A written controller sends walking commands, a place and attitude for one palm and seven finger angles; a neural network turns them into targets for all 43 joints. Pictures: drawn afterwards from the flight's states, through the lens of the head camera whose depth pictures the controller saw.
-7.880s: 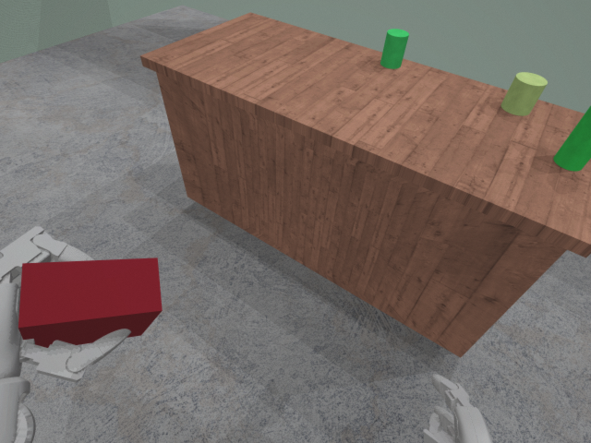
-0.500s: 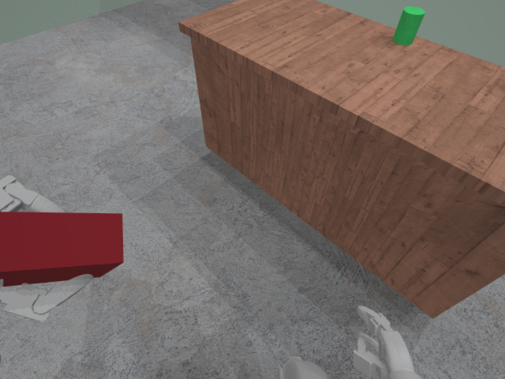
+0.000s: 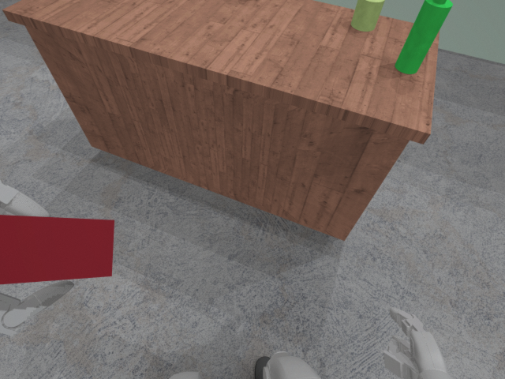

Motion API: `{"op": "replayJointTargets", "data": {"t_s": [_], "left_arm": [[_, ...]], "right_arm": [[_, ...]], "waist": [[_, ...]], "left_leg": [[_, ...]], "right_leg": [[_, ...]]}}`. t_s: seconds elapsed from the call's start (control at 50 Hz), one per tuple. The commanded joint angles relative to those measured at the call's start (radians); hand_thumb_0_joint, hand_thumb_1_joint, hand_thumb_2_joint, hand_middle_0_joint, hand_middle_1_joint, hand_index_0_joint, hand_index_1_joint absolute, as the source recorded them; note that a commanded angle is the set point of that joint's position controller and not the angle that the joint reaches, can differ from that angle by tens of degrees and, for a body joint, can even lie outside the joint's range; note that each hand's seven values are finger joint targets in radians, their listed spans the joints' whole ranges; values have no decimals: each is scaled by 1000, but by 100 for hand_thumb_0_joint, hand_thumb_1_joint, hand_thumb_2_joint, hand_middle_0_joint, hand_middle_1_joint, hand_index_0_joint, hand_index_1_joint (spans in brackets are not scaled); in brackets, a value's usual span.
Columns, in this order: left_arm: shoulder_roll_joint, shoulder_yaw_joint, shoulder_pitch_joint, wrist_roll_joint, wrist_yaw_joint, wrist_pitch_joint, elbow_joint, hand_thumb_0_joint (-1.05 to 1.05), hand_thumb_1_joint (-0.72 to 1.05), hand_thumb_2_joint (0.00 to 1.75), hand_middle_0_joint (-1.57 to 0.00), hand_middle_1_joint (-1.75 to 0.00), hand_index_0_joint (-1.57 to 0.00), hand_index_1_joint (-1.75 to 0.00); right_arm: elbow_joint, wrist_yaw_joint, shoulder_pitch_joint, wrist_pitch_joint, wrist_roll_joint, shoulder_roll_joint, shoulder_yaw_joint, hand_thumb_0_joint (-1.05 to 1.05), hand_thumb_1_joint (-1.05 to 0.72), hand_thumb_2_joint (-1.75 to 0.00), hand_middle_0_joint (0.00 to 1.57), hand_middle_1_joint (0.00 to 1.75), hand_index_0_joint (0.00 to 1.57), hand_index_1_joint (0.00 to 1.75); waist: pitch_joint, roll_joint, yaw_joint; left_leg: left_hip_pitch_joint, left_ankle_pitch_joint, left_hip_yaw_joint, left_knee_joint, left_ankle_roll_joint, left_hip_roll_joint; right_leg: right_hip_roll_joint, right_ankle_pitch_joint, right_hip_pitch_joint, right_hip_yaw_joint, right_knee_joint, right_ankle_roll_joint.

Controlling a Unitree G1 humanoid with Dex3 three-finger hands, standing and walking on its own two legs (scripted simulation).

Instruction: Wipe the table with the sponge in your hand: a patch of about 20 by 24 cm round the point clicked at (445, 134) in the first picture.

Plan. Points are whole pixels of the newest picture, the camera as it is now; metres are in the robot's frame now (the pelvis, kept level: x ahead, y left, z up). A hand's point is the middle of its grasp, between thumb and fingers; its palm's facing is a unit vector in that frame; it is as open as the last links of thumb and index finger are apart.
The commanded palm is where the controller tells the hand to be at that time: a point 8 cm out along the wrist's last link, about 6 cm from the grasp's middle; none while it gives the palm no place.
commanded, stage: turn to face it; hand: left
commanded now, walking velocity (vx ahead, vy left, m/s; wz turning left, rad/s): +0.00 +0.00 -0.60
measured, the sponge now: (54, 252) +0.22 +0.22 +0.17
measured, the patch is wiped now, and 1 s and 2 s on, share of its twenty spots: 0.00 0.00 0.00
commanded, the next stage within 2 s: take the last steps up to it in 1.12 s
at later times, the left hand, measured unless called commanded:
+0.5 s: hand (176, 263) +0.21 +0.09 +0.19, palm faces +0.04 -0.80 -0.60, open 9.9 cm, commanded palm +0.16 +0.16 +0.19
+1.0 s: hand (295, 316) +0.17 -0.02 +0.18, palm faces -0.13 -0.86 -0.50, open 9.9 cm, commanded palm +0.13 +0.07 +0.19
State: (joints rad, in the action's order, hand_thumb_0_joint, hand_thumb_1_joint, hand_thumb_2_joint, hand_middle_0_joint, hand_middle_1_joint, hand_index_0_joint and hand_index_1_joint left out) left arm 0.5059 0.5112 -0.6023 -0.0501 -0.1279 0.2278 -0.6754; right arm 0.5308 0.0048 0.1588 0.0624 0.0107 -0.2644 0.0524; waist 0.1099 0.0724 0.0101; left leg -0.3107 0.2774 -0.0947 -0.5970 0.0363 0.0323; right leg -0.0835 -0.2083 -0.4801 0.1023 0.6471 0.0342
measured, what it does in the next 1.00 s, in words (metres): walks backwards, turning right: right foot, then left foot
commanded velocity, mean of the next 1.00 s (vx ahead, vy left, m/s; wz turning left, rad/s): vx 0.00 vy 0.00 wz -0.55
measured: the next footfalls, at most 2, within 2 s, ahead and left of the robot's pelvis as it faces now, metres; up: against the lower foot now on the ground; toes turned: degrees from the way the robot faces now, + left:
right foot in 0.26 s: +0.00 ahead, -0.16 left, +0.00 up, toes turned -15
left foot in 0.66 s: -0.01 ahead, +0.07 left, +0.00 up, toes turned -19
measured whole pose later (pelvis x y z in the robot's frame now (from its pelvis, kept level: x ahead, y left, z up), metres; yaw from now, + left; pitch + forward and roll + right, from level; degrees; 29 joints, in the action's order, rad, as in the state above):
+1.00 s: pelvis -0.15 -0.08 -0.01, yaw -34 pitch -2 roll -1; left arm 0.38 0.35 -0.37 -0.01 -0.13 0.20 -0.50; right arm 0.53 -0.02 0.18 -0.04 0.01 -0.16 -0.03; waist 0.15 -0.09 -0.02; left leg -0.35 0.44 -0.10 -0.83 0.09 0.23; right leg -0.01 -0.31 -0.34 -0.10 0.68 0.02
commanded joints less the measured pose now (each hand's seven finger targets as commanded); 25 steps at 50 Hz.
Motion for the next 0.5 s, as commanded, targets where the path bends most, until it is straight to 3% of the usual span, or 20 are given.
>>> {"op": "replayJointTargets", "data": {"t_s": [0.0,0.02,0.04,0.06,0.1,0.12,0.16,0.2,0.22,0.24,0.26,0.28,0.3,0.32,0.34,0.36,0.4,0.48], "left_arm": [[98,78,124,25,-24,37,-88,0,10,130,-120,-160,-120,-160],[44,24,139,30,-19,31,-54,0,10,130,-120,-160,-120,-160],[-15,-52,175,30,-11,24,-49,0,10,130,-120,-160,-120,-160],[-35,-102,243,30,-9,18,-69,0,10,130,-120,-160,-120,-160],[-29,-138,350,34,-14,18,-133,0,10,130,-120,-160,-120,-160],[-21,-146,361,36,-19,19,-136,0,10,130,-120,-160,-120,-160],[-7,-139,388,37,-24,19,-138,0,10,130,-120,-160,-120,-160],[56,-73,359,38,-30,14,-120,0,10,130,-120,-160,-120,-160],[58,-60,351,34,-30,17,-128,0,10,130,-120,-160,-120,-160],[118,-3,328,29,-36,27,-129,0,10,130,-120,-160,-120,-160],[177,77,281,13,-47,30,-112,0,10,130,-120,-160,-120,-160],[155,78,252,-6,-43,18,-99,0,10,130,-120,-160,-120,-160],[162,103,178,-9,-35,15,-98,0,10,130,-120,-160,-120,-160],[138,107,87,-23,-30,24,-101,0,10,130,-120,-160,-120,-160],[119,117,33,-31,-29,33,-87,0,10,130,-120,-160,-120,-160],[105,122,9,-32,-28,37,-74,0,10,130,-120,-160,-120,-160],[90,118,-15,-32,-29,42,-56,0,10,130,-120,-160,-120,-160],[76,78,4,-22,-33,32,-71,0,10,130,-120,-160,-120,-160]], "right_arm": [[-137,25,-79,-75,-4,-61,4,0,-90,-90,20,30,20,30],[-135,22,-59,-79,-4,-63,6,0,-90,-90,20,30,20,30],[-128,12,-42,-81,6,-72,9,0,-90,-90,20,30,20,30],[-130,6,-40,-88,14,-81,11,0,-90,-90,20,30,20,30],[-139,6,-24,-112,23,-75,5,0,-90,-90,20,30,20,30],[-145,6,-10,-127,16,-86,5,0,-90,-90,20,30,20,30],[-146,0,3,-148,8,-87,2,0,-90,-90,20,30,20,30],[-145,-3,8,-159,9,-86,4,0,-90,-90,20,30,20,30],[-145,-10,19,-161,13,-65,1,0,-90,-90,20,30,20,30],[-156,-9,2,-159,14,-33,-6,0,-90,-90,20,30,20,30],[-172,0,-60,-150,1,-16,-25,0,-90,-90,20,30,20,30],[-157,2,-78,-136,6,-18,-16,0,-90,-90,20,30,20,30],[-163,-7,-87,-115,8,-30,-5,0,-90,-90,20,30,20,30],[-157,-9,-81,-93,2,-2,-25,0,-90,-90,20,30,20,30],[-141,-9,-85,-73,1,8,-32,0,-90,-90,20,30,20,30],[-133,-12,-84,-55,0,9,-31,0,-90,-90,20,30,20,30],[-132,-9,-91,-37,1,-1,-22,0,-90,-90,20,30,20,30],[-146,-1,-81,-37,2,-38,-8,0,-90,-90,20,30,20,30]], "waist": [[-162,-365,-31],[-105,-315,-21],[-89,-294,-21],[-76,-303,-24],[-78,-338,-25],[-88,-360,-13],[-110,-354,-18],[-155,-315,-35],[-182,-219,-30],[-188,31,-34],[-198,197,-62],[-228,167,-55],[-235,95,-44],[-246,23,-42],[-274,-13,-40],[-297,-3,-32],[-318,29,-26],[-311,68,-41]], "left_leg": [[-13,-33,305,320,-198,468],[-62,-64,246,307,-200,445],[-19,-128,148,271,-181,405],[-13,-164,70,250,-152,377],[11,-163,-25,222,-108,332],[1,-166,8,219,-102,335],[16,-150,-2,169,-85,335],[10,-93,-43,22,-48,301],[7,-43,-59,-112,-21,256],[-112,197,-78,-305,25,147],[-288,390,-13,-534,50,41],[-278,298,112,-638,49,74],[-299,249,143,-670,53,89],[-329,191,146,-670,55,92],[-340,169,134,-632,60,89],[-327,152,117,-590,65,82],[-274,160,98,-458,69,76],[-154,188,74,-269,49,35]], "right_leg": [[70,-302,-76,-41,609,-80],[99,-270,-86,-34,631,-85],[114,-256,-98,-62,570,-90],[125,-254,-71,-100,481,-95],[107,-252,8,-178,309,-106],[104,-270,57,-198,243,-109],[91,-269,148,-235,110,-109],[83,-129,259,-246,-69,-95],[147,-31,287,-166,-169,-60],[289,242,338,85,-242,21],[431,490,369,343,-287,120],[444,356,332,369,-317,120],[424,239,333,381,-309,133],[386,284,395,324,-258,155],[350,365,438,235,-225,145],[329,403,452,187,-218,135],[312,449,472,166,-217,131],[310,324,384,269,-267,144]]}}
